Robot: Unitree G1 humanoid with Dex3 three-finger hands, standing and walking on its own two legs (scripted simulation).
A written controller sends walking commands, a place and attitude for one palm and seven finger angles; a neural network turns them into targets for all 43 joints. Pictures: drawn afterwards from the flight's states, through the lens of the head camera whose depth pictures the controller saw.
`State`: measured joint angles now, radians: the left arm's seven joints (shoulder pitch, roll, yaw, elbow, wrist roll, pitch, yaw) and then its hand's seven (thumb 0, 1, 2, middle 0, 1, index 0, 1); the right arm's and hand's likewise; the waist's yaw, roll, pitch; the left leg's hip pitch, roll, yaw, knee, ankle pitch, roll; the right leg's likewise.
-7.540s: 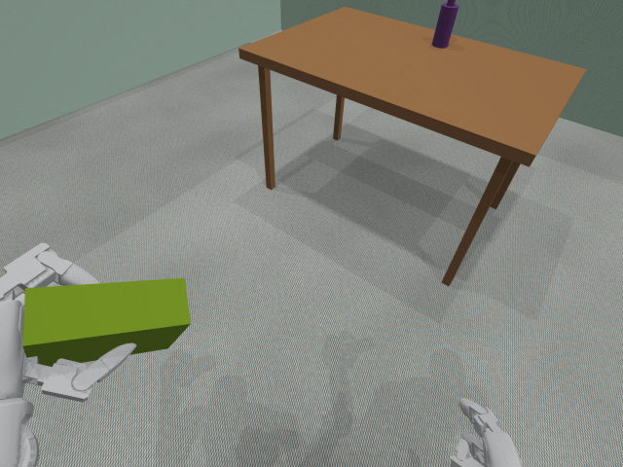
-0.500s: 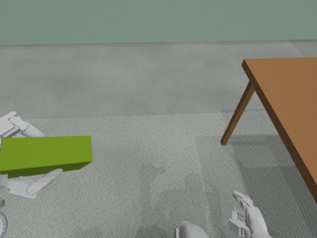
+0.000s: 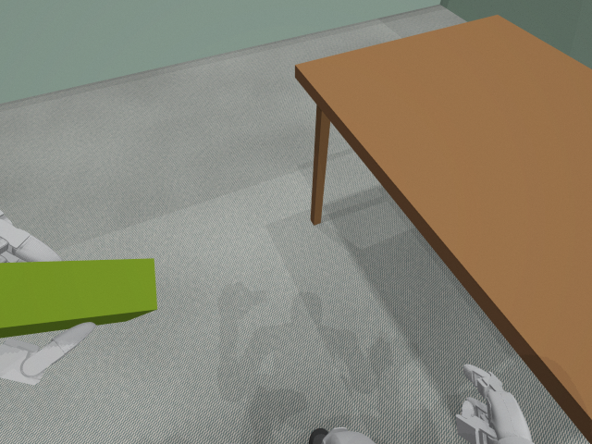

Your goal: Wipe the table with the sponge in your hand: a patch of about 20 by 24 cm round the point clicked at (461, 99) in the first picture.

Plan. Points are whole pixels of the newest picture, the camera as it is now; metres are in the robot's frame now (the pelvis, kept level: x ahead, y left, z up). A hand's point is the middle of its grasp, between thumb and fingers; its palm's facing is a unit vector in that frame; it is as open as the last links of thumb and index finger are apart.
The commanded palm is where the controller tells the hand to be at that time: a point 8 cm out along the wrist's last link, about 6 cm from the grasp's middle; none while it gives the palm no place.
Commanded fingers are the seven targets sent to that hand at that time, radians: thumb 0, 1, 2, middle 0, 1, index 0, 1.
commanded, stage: turn to face it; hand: left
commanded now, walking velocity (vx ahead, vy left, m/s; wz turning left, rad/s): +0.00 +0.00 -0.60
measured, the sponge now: (92, 296) +0.23 +0.21 +0.16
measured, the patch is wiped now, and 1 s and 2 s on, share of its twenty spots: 0.00 0.00 0.00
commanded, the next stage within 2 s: none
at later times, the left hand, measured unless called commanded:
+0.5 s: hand (218, 306) +0.22 +0.08 +0.18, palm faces +0.05 -0.82 -0.58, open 9.2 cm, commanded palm +0.17 +0.15 +0.19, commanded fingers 0.00 0.10 1.30 -1.20 -1.60 -1.20 -1.60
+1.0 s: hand (320, 355) +0.18 -0.01 +0.17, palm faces -0.11 -0.86 -0.50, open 9.2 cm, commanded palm +0.15 +0.06 +0.19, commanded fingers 0.00 0.10 1.30 -1.20 -1.60 -1.20 -1.60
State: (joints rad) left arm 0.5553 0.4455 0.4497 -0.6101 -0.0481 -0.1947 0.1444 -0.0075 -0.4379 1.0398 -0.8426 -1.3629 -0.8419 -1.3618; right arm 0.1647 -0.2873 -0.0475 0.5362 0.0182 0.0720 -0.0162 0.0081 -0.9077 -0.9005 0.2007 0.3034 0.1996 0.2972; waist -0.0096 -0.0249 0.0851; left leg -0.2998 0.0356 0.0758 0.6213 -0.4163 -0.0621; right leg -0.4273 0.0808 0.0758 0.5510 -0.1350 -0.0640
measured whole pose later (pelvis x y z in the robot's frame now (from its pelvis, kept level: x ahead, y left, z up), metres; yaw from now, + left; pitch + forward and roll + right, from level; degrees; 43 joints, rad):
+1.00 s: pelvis -0.14 -0.07 -0.01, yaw -35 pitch -2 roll +0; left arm 0.40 0.38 0.36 -0.51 -0.02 -0.18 0.13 -0.01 -0.44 1.04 -0.85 -1.36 -0.84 -1.36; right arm 0.19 -0.17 0.04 0.50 0.02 -0.03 0.00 0.01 -0.90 -0.90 0.21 0.30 0.21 0.30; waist 0.06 0.07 0.14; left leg -0.30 0.23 0.12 0.77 -0.42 -0.10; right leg -0.37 0.01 -0.10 0.70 -0.29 -0.03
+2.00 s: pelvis -0.25 -0.05 +0.00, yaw -70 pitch +2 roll +2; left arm 0.54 0.44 0.41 -0.61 -0.05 -0.19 0.15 -0.01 -0.44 1.04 -0.85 -1.35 -0.85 -1.35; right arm 0.16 -0.27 -0.03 0.52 0.02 0.08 -0.01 0.01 -0.91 -0.90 0.20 0.30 0.20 0.30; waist 0.00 -0.04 0.07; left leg -0.27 0.04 0.05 0.56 -0.39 -0.05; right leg -0.41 0.11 0.10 0.51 -0.13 -0.08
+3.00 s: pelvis -0.29 +0.01 +0.00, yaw -80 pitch -1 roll +1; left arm 0.43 0.33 0.32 -0.44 0.00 -0.21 0.14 -0.01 -0.44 1.04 -0.85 -1.35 -0.85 -1.35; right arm 0.21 -0.20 0.01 0.64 0.00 -0.02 -0.05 0.01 -0.90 -0.90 0.21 0.30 0.20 0.30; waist 0.01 0.00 0.03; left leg -0.37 0.03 0.07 0.84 -0.44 0.00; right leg -0.32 -0.06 -0.09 0.58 -0.24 -0.03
